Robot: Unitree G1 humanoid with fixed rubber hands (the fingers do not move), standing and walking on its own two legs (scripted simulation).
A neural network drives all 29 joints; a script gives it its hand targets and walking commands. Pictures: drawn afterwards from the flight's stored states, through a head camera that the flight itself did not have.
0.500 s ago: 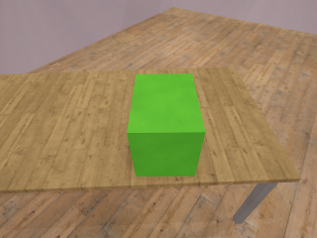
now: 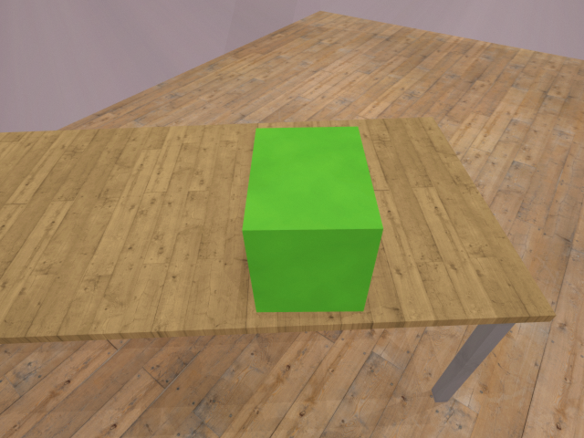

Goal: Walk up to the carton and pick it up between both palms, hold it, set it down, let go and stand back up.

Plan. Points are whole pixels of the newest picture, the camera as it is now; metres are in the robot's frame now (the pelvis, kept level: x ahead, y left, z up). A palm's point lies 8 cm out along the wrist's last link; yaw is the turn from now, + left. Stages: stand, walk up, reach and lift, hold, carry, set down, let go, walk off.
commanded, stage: stand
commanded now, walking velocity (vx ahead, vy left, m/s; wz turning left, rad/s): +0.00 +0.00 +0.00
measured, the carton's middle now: (308, 217) +0.56 +0.01 -0.05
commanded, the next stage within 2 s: none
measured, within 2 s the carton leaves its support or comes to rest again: neither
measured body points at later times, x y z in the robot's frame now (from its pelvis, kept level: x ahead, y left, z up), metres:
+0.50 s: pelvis +0.02 +0.00 +0.00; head +0.01 +0.00 +0.45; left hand +0.03 +0.23 -0.15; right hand +0.03 -0.25 -0.14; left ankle +0.04 +0.10 -0.74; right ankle +0.05 -0.12 -0.74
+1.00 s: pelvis +0.03 +0.00 +0.00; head +0.03 +0.00 +0.45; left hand +0.03 +0.23 -0.15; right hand +0.04 -0.24 -0.14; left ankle +0.04 +0.10 -0.74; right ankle +0.05 -0.12 -0.74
